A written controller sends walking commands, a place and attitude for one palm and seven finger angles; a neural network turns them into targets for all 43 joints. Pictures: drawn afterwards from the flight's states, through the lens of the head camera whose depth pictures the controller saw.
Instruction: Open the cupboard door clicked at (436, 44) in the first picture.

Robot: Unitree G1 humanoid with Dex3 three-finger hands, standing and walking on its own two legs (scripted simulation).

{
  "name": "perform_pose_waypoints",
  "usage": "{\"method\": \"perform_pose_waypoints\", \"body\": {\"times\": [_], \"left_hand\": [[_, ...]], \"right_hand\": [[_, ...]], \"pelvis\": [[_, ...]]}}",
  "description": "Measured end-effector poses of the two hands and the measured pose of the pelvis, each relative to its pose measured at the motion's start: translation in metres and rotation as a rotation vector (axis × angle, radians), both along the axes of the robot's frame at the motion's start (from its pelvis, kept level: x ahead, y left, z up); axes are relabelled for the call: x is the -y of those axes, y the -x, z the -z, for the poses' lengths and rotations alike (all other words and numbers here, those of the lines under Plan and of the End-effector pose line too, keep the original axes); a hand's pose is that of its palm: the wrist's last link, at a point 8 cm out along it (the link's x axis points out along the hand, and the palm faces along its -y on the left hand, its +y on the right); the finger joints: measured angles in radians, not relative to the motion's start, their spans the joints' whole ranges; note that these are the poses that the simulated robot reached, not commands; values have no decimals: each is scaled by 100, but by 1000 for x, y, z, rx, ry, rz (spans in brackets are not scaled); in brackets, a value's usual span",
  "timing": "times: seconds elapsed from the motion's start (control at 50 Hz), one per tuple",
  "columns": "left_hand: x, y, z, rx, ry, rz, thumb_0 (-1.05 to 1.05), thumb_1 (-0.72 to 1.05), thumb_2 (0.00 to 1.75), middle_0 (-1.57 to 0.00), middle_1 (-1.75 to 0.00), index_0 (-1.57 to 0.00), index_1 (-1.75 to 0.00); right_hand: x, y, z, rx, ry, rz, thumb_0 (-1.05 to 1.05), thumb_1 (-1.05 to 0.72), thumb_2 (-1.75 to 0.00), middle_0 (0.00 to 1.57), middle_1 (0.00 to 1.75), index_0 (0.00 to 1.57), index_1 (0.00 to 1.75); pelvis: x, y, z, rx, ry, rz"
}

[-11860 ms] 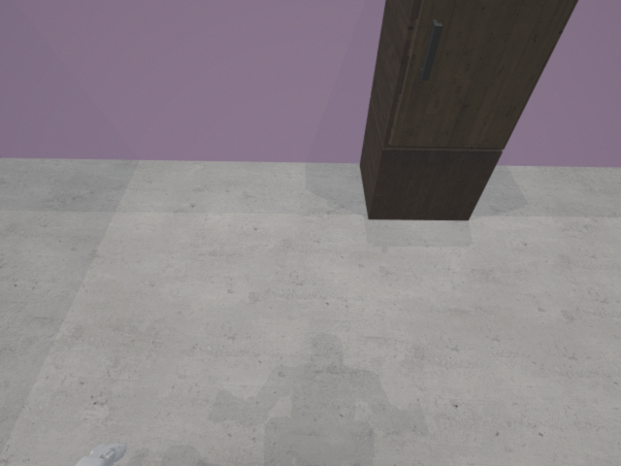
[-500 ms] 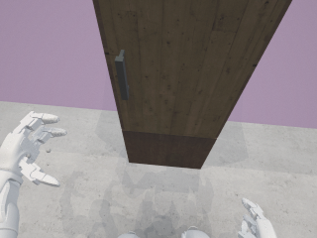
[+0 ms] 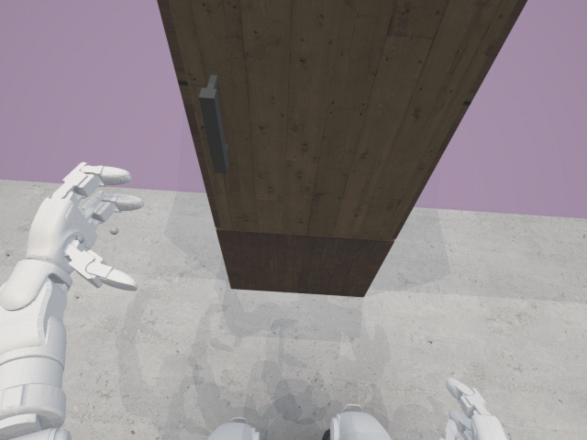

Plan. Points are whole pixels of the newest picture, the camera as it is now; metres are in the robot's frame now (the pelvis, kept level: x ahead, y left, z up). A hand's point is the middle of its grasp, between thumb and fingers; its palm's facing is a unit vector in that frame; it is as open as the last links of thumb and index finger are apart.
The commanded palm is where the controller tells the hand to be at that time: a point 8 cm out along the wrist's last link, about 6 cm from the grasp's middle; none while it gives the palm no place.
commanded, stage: move the hooked fingers beside the handle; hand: left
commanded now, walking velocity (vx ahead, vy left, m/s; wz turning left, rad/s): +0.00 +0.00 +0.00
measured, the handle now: (217, 127) +0.57 +0.14 +0.07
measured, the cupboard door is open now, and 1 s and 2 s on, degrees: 0 0 0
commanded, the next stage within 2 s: slide the fingers in behind the handle in 1.98 s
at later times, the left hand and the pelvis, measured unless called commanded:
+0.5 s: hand (136, 192) +0.42 +0.23 +0.07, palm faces -0.03 -1.00 -0.01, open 14.0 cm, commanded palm +0.40 +0.28 +0.07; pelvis +0.01 -0.01 +0.00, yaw -1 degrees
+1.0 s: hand (160, 162) +0.48 +0.22 +0.07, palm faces -0.04 -1.00 -0.01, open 14.0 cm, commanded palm +0.46 +0.26 +0.06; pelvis -0.01 +0.00 -0.02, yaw -1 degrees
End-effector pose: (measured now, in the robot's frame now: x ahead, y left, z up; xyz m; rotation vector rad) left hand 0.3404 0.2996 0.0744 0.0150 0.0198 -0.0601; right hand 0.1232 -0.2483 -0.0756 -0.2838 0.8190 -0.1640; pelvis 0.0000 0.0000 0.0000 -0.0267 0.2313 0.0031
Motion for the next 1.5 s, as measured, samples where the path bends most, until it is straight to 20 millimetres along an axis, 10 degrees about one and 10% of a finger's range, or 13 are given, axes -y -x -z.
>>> {"method": "perform_pose_waypoints", "body": {"times": [0.72, 1.26, 1.5], "left_hand": [[26, -84, 6, -5, 18, -3, -1, -50, 30, -30, -120, -30, -120], [45, -164, 7, -10, 21, -15, -1, -50, 30, -30, -120, -30, -120], [27, -156, 14, -16, 8, -31, -1, -50, 30, -30, -120, -30, -120]], "right_hand": [[21, 59, 25, -267, 20, 100, 0, -91, -90, 21, 30, 21, 30], [14, 140, 31, -505, 40, 204, 0, -91, -90, 21, 30, 21, 30], [2, 134, 26, -542, 4, 215, 0, -91, -90, 21, 30, 21, 30]], "pelvis": [[6, 1, 8, -76, 0, 9], [-2, 6, 21, -166, 16, 24], [-7, -8, 14, -164, 20, 39]]}}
